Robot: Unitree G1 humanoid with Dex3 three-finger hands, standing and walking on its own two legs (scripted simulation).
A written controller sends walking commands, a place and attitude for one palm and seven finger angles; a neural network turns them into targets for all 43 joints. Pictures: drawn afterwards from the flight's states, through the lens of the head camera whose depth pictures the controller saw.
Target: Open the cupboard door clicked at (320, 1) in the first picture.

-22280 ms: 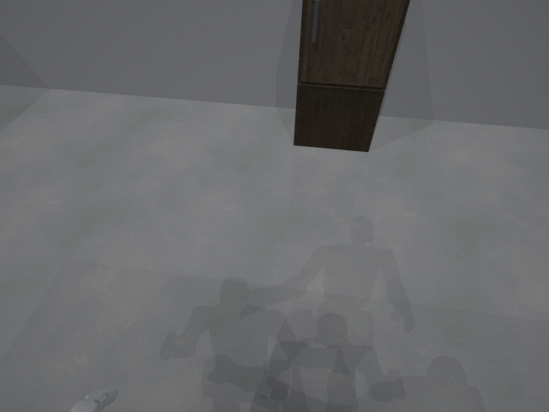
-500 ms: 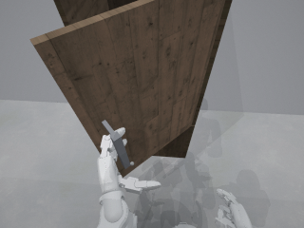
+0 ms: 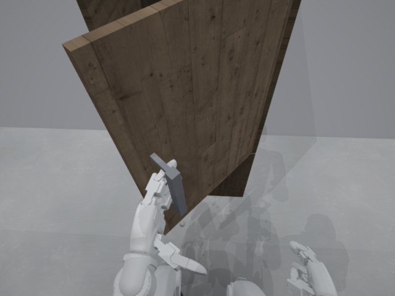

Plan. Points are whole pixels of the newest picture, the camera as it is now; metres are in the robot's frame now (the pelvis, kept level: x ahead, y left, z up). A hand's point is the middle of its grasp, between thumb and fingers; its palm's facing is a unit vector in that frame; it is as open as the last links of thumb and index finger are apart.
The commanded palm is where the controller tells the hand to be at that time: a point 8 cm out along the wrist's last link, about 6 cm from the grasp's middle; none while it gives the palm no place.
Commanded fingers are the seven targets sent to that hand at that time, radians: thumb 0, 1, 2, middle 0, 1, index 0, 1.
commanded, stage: slide the hand sideways off the handle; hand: left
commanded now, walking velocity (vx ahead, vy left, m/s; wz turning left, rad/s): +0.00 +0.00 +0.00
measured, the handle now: (170, 187) +0.32 +0.07 +0.05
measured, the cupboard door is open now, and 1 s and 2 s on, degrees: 48 46 46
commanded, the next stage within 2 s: draw the hand back to the body in 0.88 s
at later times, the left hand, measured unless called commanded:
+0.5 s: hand (155, 242) +0.22 +0.08 +0.05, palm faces -0.07 -1.00 +0.01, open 16.1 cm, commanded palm +0.19 +0.15 +0.04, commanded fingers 0.00 -0.50 0.30 -0.15 -0.30 -0.15 -0.30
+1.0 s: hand (123, 265) +0.18 +0.13 +0.04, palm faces -0.05 -1.00 +0.00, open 16.3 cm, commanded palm +0.16 +0.19 +0.05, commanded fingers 0.00 -0.50 0.30 -0.15 -0.30 -0.15 -0.30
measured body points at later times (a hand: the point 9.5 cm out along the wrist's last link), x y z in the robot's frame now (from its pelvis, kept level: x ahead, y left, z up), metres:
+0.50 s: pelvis +0.00 +0.00 -0.01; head +0.07 -0.01 +0.44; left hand +0.21 +0.14 +0.05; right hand +0.19 -0.22 -0.09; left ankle +0.06 +0.12 -0.64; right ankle -0.01 -0.09 -0.64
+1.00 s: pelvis +0.00 +0.00 -0.02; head +0.06 +0.00 +0.43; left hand +0.18 +0.19 +0.04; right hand +0.20 -0.23 -0.10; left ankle +0.06 +0.12 -0.64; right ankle -0.01 -0.09 -0.64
